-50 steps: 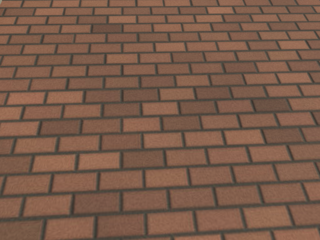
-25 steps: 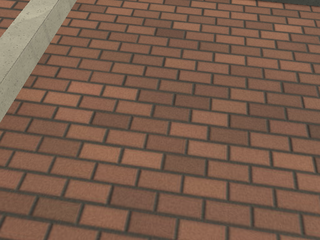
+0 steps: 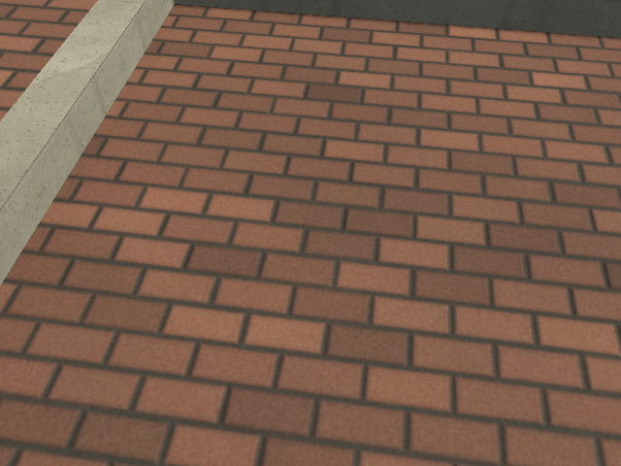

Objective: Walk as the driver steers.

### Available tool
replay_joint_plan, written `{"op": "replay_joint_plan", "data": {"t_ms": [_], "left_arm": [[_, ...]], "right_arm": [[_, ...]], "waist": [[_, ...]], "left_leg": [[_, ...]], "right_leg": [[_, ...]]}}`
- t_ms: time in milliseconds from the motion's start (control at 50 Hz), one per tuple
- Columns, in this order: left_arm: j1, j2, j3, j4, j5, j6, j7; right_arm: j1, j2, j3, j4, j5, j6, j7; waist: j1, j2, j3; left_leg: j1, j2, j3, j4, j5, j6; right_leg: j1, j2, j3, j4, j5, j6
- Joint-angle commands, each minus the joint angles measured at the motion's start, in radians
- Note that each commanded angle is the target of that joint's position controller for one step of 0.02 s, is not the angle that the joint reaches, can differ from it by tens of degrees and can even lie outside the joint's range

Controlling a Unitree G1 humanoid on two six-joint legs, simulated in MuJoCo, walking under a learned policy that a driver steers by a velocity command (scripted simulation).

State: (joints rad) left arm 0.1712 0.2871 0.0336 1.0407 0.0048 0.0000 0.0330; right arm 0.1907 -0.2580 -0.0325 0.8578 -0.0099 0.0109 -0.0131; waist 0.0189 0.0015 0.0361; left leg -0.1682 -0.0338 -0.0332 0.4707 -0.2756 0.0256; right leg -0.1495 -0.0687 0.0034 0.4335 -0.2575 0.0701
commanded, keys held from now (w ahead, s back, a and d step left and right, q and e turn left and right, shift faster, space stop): no key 0.88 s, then w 0.12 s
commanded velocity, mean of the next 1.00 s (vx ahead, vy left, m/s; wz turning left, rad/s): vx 0.01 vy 0.00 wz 0.00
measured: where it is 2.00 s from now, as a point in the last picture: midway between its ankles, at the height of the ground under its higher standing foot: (354, 465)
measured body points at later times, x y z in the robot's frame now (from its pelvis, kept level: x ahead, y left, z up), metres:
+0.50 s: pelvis +0.00 -0.01 +0.00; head +0.01 -0.01 +0.45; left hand +0.03 +0.25 -0.15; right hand +0.06 -0.27 -0.14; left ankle -0.01 +0.11 -0.74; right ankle -0.02 -0.16 -0.74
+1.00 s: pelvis +0.00 -0.02 -0.01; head +0.00 -0.02 +0.44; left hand -0.01 +0.23 -0.16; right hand +0.02 -0.27 -0.16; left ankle -0.02 +0.10 -0.74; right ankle -0.02 -0.16 -0.74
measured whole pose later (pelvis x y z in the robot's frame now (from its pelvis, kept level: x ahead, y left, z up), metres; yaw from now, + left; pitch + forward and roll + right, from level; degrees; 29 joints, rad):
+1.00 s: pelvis +0.00 -0.02 -0.01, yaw +0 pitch -1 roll +0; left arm 0.31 0.21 0.01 1.12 -0.01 0.00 0.05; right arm 0.27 -0.21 -0.02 1.07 0.02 0.00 -0.04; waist 0.00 0.00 0.01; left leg -0.21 -0.01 -0.03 0.56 -0.37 0.02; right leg -0.22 -0.04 0.01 0.58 -0.40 0.01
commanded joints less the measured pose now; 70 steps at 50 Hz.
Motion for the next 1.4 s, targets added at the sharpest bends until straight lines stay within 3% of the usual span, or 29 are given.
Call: {"op": "replay_joint_plan", "data": {"t_ms": [20,440,880,900,940,980,1040,1060,1080,1100,1120,1140,1160,1180,1200,1240,1260,1280,1320,1360,1400], "left_arm": [[0.006,0.12,0.02,-0.019,-0.001,-0.007,0.006],[0.068,0.073,0.006,0.041,-0.002,-0.001,0.015],[0.154,0.025,-0.006,0.061,-0.004,-0.002,0.02],[0.175,0.012,-0.009,0.071,-0.004,-0.001,0.021],[0.175,0.017,-0.004,0.066,-0.015,0.001,0.026],[0.156,0.011,-0.005,0.042,-0.016,-0.014,0.025],[0.14,-0.042,-0.014,0.012,-0.021,-0.061,0.002],[0.137,-0.044,-0.014,0.004,-0.026,-0.074,-0.007],[0.156,-0.044,-0.012,0.004,-0.032,-0.085,-0.015],[0.211,-0.052,-0.012,0.019,-0.035,-0.093,-0.02],[0.309,-0.043,-0.006,0.053,-0.034,-0.097,-0.02],[0.439,0.034,0.018,0.091,-0.026,-0.1,-0.017],[0.551,0.184,0.055,0.107,-0.027,-0.108,-0.033],[0.505,0.124,0.035,0.09,-0.005,-0.12,-0.036],[0.441,0.07,0.022,0.066,-0.005,-0.128,-0.036],[0.379,0.035,0.009,0.039,-0.015,-0.123,-0.045],[0.384,0.002,-0.001,0.04,-0.012,-0.114,-0.044],[0.403,-0.017,-0.007,0.042,-0.007,-0.104,-0.04],[0.413,-0.008,-0.009,0.031,-0.001,-0.089,-0.026],[0.381,0.025,-0.006,0.006,0.002,-0.084,-0.012],[0.4,0.064,0.004,0.003,-0.003,-0.086,-0.004]], "right_arm": [[-0.01,-0.118,-0.025,-0.031,0.001,-0.012,-0.006],[0.033,-0.1,-0.008,0.108,0.008,-0.012,-0.018],[0.08,-0.063,0.004,0.185,0.012,-0.01,-0.024],[0.097,-0.054,0.006,0.196,0.012,-0.008,-0.025],[0.104,-0.08,-0.005,0.196,0.024,-0.004,-0.031],[0.112,-0.094,-0.012,0.184,0.029,-0.015,-0.029],[0.198,-0.143,-0.033,0.198,0.041,-0.047,-0.017],[0.195,-0.148,-0.037,0.193,0.043,-0.053,-0.015],[0.152,-0.14,-0.035,0.176,0.042,-0.058,-0.014],[0.086,-0.131,-0.031,0.152,0.046,-0.059,-0.011],[0.005,-0.112,-0.025,0.122,0.05,-0.06,-0.008],[-0.052,-0.051,-0.011,0.093,0.045,-0.07,-0.005],[-0.07,-0.014,-0.003,0.044,0.041,-0.093,-0.008],[-0.073,-0.056,-0.013,0.043,0.05,-0.11,-0.007],[-0.035,-0.055,-0.013,0.057,0.058,-0.122,0.003],[-0.034,-0.067,-0.023,0.07,0.048,-0.136,0.016],[-0.062,-0.075,-0.031,0.062,0.04,-0.138,0.023],[-0.072,-0.057,-0.03,0.058,0.039,-0.136,0.031],[-0.118,-0.011,-0.019,0.04,0.037,-0.125,0.044],[-0.229,0.023,-0.001,-0.007,0.036,-0.12,0.047],[-0.303,0.018,0.005,-0.037,0.038,-0.116,0.051]], "waist": [[0.001,0.012,-0.036],[-0.005,0.0,-0.005],[-0.012,-0.002,0.017],[-0.012,0.002,-0.006],[-0.017,0.02,0.038],[-0.026,0.05,0.121],[-0.051,0.174,0.111],[-0.044,0.187,0.114],[-0.015,0.179,0.124],[0.03,0.168,0.133],[0.084,0.126,0.14],[0.125,-0.051,0.105],[0.139,-0.332,0.06],[0.101,-0.223,0.074],[0.059,-0.144,0.107],[0.035,-0.081,0.103],[0.037,-0.085,0.095],[0.038,-0.103,0.079],[0.039,-0.097,0.074],[0.048,-0.084,0.104],[0.059,-0.107,0.116]], "left_leg": [[-0.003,0.072,-0.065,-0.082,0.249,0.022],[-0.023,0.05,-0.027,-0.074,0.198,0.002],[-0.044,0.042,-0.01,-0.072,0.164,-0.008],[-0.035,0.033,-0.001,-0.077,0.06,-0.006],[-0.094,0.022,-0.01,-0.081,-0.319,0.026],[-0.162,0.076,-0.092,-0.122,-0.512,0.07],[-0.083,0.245,-0.349,-0.23,-0.585,0.169],[-0.123,0.29,-0.425,-0.262,-0.585,0.198],[-0.173,0.297,-0.426,-0.265,-0.554,0.199],[-0.239,0.264,-0.361,-0.235,-0.505,0.173],[-0.336,0.194,-0.252,-0.147,-0.403,0.124],[-0.464,0.079,-0.071,0.13,-0.233,0.051],[-0.609,-0.022,0.067,0.443,-0.223,0.0],[-0.685,0.022,-0.03,0.636,-0.267,0.015],[-0.736,0.063,-0.052,0.728,-0.189,0.036],[-0.768,0.114,-0.021,0.714,-0.043,0.054],[-0.742,0.134,-0.002,0.671,0.001,0.052],[-0.71,0.137,0.02,0.631,0.03,0.044],[-0.665,0.127,0.059,0.523,0.093,0.019],[-0.564,0.099,0.089,0.327,0.182,-0.002],[-0.456,0.066,0.118,0.201,0.245,-0.009]], "right_leg": [[-0.001,0.001,-0.005,-0.037,0.157,-0.016],[-0.028,0.021,-0.017,-0.032,0.137,-0.027],[-0.053,0.034,-0.021,-0.026,0.113,-0.037],[-0.045,0.047,-0.036,-0.023,0.022,-0.04],[-0.105,0.081,-0.065,0.029,-0.268,-0.066],[-0.205,0.076,-0.049,0.072,-0.389,-0.094],[-0.298,0.087,-0.077,0.263,-0.229,-0.104],[-0.269,0.072,-0.055,0.307,-0.205,-0.121],[-0.219,0.062,-0.044,0.282,-0.206,-0.144],[-0.115,0.065,-0.047,0.169,-0.205,-0.167],[0.044,0.061,-0.02,0.023,-0.158,-0.18],[0.202,-0.063,0.192,-0.09,-0.192,-0.209],[0.3,-0.288,0.607,-0.255,-0.241,-0.326],[0.288,-0.341,0.714,-0.269,-0.208,-0.358],[0.293,-0.313,0.607,-0.247,-0.121,-0.332],[0.311,-0.238,0.399,-0.251,0.067,-0.272],[0.304,-0.199,0.303,-0.257,0.197,-0.244],[0.297,-0.172,0.24,-0.261,0.273,-0.231],[0.253,-0.143,0.16,-0.279,0.345,-0.232],[0.135,-0.114,0.101,-0.317,0.324,-0.233],[0.069,-0.118,0.081,-0.357,0.301,-0.241]]}}
Keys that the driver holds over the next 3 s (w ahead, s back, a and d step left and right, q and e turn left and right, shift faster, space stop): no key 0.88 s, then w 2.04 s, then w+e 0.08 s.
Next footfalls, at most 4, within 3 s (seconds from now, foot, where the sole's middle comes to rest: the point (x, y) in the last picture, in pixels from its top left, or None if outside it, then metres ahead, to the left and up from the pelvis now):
1.56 left None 0.41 0.08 -0.78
2.10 right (402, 380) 0.72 -0.17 -0.78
2.66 left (305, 271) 1.03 0.06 -0.78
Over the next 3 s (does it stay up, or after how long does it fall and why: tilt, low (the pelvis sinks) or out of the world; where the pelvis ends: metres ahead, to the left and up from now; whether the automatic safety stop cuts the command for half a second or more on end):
stays up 1.04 -0.02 0.01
